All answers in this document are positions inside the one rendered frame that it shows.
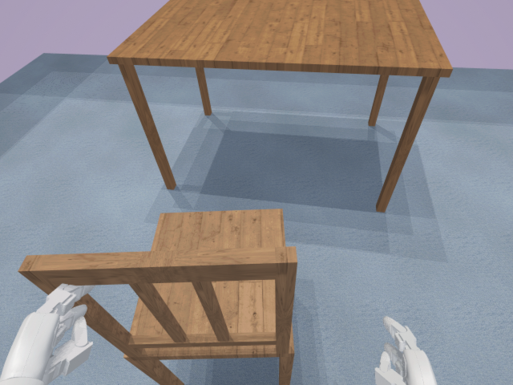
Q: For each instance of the left robot hand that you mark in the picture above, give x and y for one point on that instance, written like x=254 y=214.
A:
x=42 y=330

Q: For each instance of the right robot hand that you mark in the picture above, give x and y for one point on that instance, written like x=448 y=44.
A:
x=412 y=366

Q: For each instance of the table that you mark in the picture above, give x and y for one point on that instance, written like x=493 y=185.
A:
x=371 y=37

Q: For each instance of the chair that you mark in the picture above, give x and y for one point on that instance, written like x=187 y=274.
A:
x=215 y=285

